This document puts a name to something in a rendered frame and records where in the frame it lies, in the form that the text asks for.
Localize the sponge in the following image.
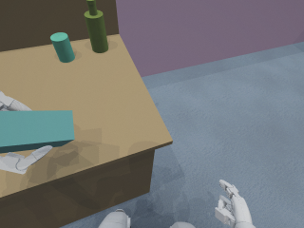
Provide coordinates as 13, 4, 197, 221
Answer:
0, 110, 75, 154

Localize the right robot hand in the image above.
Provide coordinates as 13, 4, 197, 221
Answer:
215, 180, 253, 228

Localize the table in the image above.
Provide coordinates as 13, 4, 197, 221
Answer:
0, 0, 173, 228

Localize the left robot thigh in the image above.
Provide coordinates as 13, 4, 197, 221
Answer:
98, 211, 131, 228

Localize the left robot hand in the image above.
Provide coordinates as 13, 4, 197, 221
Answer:
0, 90, 53, 175

